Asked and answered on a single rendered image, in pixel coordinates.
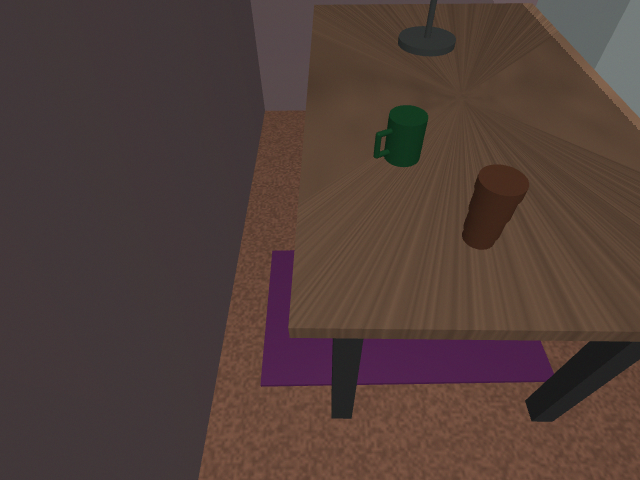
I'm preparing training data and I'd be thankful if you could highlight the table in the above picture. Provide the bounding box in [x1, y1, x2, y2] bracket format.
[288, 3, 640, 422]

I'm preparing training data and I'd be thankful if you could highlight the desk lamp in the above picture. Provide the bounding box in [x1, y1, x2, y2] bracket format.
[398, 0, 456, 56]

